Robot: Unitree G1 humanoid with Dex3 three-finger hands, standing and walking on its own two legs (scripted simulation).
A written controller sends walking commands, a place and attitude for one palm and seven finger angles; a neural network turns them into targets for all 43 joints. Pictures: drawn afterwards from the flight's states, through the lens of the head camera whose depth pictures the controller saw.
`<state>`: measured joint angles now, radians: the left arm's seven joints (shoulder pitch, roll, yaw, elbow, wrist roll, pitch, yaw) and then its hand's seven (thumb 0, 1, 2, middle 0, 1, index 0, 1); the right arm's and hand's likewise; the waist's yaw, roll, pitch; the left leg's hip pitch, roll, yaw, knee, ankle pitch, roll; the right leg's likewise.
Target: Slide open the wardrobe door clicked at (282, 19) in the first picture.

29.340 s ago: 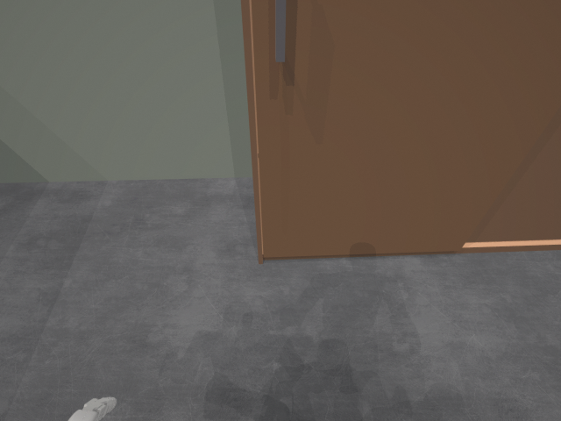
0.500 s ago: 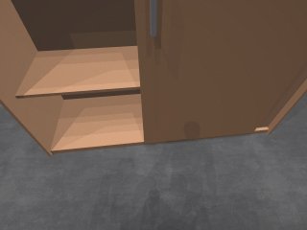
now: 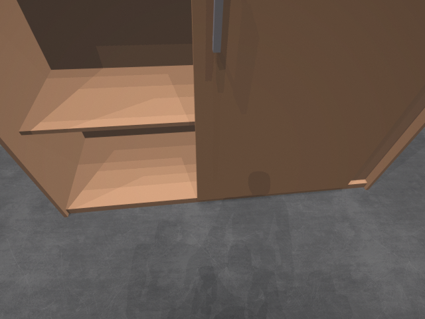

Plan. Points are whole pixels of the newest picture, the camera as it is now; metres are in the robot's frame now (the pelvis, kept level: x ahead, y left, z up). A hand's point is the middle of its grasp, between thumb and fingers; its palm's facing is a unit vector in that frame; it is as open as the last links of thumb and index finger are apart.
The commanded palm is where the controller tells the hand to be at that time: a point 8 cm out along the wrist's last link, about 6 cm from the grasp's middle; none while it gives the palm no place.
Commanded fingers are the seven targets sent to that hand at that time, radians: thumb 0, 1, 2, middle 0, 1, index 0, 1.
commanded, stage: look to check the result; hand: left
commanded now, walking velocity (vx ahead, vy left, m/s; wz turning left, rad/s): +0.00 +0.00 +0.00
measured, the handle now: out of the picture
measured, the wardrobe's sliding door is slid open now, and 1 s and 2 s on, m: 0.68 0.68 0.68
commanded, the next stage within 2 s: stand and wait in 0.58 s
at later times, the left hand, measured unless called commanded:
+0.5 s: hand out of the picture +0.02 +0.17 -0.18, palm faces +0.00 -0.99 -0.17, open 7.4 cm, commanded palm none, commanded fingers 0.00 0.90 0.90 -0.20 -0.30 -0.20 -0.30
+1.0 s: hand out of the picture +0.03 +0.16 -0.18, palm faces +0.00 -0.99 -0.17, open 7.4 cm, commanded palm none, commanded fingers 0.00 0.90 0.90 -0.20 -0.30 -0.20 -0.30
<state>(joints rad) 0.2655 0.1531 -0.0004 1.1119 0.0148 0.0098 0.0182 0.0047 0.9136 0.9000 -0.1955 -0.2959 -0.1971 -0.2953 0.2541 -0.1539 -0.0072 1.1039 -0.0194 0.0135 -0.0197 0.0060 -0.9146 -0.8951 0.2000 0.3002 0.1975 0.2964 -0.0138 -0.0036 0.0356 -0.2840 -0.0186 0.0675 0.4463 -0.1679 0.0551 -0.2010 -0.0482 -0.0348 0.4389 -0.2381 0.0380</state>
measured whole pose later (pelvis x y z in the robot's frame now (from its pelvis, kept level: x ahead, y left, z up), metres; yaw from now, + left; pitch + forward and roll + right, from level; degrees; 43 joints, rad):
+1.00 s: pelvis +0.03 -0.01 +0.00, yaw +0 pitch -1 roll +0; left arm 0.26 0.16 -0.01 1.15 0.01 0.00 0.02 0.00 0.91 0.90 -0.19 -0.30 -0.20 -0.30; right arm 0.22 -0.16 0.01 1.15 -0.01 0.00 -0.03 0.01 -0.92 -0.89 0.20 0.30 0.20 0.30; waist -0.01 -0.01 0.04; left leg -0.19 -0.02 0.07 0.40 -0.20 0.04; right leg -0.10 -0.05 -0.03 0.37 -0.26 0.04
